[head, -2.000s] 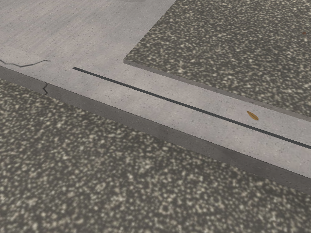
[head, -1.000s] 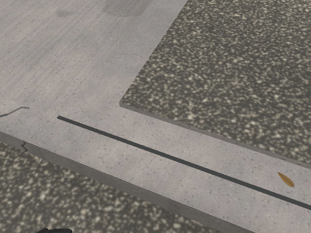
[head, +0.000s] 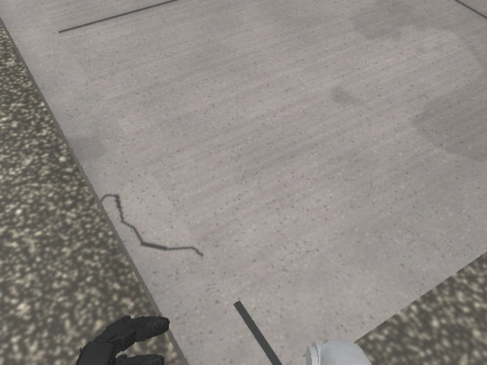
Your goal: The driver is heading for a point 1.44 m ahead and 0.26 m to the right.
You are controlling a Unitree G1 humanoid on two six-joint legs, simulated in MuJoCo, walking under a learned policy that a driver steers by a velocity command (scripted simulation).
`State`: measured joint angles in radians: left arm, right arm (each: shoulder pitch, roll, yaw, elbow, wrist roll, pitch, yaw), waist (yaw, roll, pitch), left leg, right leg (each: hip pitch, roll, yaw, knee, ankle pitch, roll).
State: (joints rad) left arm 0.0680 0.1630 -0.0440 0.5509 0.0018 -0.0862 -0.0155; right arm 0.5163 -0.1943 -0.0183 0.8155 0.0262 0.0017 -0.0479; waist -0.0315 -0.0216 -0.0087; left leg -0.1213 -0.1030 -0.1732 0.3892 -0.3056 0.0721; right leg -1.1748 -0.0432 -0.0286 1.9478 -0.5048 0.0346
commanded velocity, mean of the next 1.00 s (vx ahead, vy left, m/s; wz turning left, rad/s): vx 0.50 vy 0.00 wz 0.09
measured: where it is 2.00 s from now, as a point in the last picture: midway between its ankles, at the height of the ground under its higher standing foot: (259, 151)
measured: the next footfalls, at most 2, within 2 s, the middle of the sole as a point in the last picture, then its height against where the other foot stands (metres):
right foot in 0.14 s outside the picture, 0.12 m higher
left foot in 0.74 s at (207, 302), level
